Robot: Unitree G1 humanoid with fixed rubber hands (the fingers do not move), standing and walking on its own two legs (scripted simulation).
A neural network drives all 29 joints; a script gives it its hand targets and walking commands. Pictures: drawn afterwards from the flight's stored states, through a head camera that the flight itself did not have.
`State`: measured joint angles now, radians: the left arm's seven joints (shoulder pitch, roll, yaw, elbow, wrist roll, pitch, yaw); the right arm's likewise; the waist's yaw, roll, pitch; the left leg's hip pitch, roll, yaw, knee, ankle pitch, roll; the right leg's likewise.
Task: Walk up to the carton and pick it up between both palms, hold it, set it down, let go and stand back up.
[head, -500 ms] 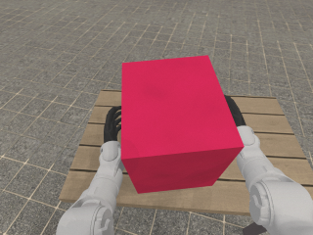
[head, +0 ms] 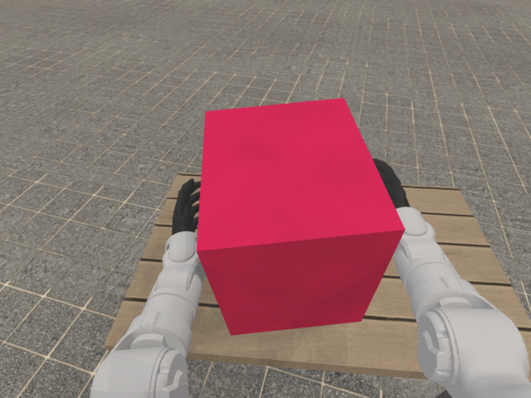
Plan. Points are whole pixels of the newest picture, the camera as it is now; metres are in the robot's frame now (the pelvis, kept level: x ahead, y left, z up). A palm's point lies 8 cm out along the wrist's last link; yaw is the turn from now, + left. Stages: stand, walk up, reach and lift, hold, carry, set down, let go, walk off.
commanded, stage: reach and lift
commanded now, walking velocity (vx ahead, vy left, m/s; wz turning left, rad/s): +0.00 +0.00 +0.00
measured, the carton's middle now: (285, 219) +0.43 +0.02 +0.05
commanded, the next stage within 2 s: none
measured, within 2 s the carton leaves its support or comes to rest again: neither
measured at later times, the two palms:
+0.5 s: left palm (176, 204) +0.37 +0.19 +0.13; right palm (400, 194) +0.41 -0.15 +0.15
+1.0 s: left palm (164, 189) +0.36 +0.20 +0.17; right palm (402, 184) +0.39 -0.14 +0.18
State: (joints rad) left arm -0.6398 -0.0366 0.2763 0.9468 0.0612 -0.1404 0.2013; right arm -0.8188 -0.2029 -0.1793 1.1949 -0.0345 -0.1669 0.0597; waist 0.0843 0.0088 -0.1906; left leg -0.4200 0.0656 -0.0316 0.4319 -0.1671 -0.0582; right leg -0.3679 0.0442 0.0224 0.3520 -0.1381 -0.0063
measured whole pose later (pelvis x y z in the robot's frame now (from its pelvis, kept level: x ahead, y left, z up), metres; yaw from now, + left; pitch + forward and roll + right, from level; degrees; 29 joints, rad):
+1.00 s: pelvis +0.00 +0.01 +0.00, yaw +1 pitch +0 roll -1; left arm -0.64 0.00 0.26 0.50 0.13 0.41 0.12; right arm -0.76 -0.14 -0.18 0.85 0.12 0.21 -0.04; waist 0.01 -0.04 -0.14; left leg -0.23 0.04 -0.03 0.40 -0.17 -0.04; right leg -0.16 0.02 0.02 0.30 -0.14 0.01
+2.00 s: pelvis +0.00 +0.02 +0.00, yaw +1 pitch -2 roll -1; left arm -0.66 0.01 0.27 0.34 0.14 0.60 0.08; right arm -0.76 -0.13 -0.18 0.66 0.21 0.40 -0.12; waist -0.01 -0.03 -0.15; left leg -0.19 0.04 -0.03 0.40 -0.18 -0.03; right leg -0.13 0.02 0.02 0.30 -0.14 0.01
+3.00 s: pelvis +0.00 +0.02 +0.00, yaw +1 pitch -3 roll -1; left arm -0.66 0.01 0.27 0.21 0.16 0.73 0.04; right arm -0.76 -0.13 -0.18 0.53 0.25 0.52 -0.16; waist -0.01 -0.02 -0.17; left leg -0.18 0.04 -0.03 0.40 -0.18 -0.03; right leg -0.11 0.01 0.02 0.29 -0.14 0.02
